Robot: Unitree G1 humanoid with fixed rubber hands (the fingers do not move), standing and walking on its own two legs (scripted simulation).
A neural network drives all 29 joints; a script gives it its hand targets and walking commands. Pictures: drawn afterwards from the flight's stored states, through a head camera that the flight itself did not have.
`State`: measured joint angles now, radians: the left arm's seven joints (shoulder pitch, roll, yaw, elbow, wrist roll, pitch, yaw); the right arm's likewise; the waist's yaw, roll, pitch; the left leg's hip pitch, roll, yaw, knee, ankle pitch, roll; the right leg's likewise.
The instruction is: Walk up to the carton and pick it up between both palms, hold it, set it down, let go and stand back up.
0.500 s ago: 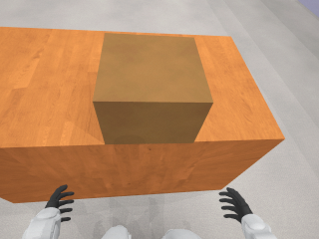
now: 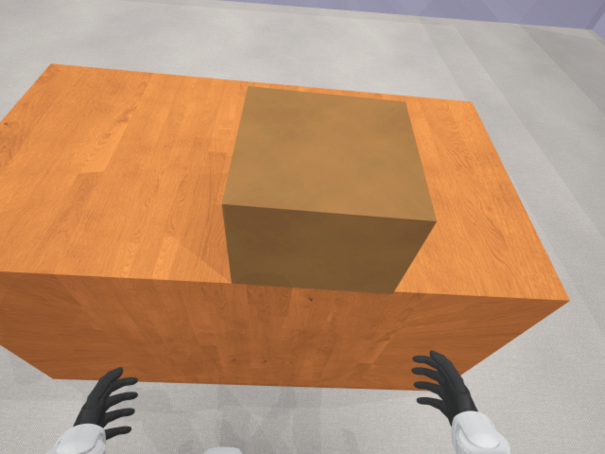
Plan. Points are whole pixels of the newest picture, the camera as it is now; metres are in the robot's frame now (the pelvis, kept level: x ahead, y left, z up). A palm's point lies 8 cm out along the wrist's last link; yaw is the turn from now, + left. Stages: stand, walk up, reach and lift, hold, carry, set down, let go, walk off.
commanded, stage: reach and lift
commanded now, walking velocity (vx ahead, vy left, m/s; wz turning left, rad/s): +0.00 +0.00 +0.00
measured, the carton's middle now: (320, 190) +0.53 -0.02 +0.00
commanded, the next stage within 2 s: none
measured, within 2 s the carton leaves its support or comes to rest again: neither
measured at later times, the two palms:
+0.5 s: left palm (115, 378) +0.21 +0.25 -0.05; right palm (479, 384) +0.21 -0.24 -0.03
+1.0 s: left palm (116, 338) +0.25 +0.25 -0.02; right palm (482, 355) +0.24 -0.25 -0.02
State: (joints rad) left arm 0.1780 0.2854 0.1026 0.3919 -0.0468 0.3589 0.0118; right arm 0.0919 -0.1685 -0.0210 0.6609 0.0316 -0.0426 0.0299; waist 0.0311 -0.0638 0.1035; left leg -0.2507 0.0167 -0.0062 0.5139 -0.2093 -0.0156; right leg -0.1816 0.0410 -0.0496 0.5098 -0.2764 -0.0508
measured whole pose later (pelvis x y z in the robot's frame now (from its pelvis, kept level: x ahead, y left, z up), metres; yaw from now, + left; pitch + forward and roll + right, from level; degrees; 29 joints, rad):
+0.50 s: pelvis +0.04 +0.01 +0.01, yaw -1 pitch -3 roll +0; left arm 0.22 0.21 0.04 0.47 -0.08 0.01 0.04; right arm 0.16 -0.26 -0.04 0.71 0.14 -0.27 0.11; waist 0.03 -0.05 0.02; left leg -0.13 0.00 0.02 0.41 -0.22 0.00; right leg -0.06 0.03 -0.02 0.38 -0.26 -0.03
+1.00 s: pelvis +0.03 +0.00 +0.00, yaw -1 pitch -1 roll +0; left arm 0.05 0.32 -0.04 0.67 -0.26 -0.33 0.00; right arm 0.04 -0.27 0.00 0.74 0.28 -0.39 0.06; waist 0.01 -0.03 -0.01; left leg -0.24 0.01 0.01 0.49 -0.24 -0.01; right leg -0.18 0.03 -0.03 0.49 -0.30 -0.04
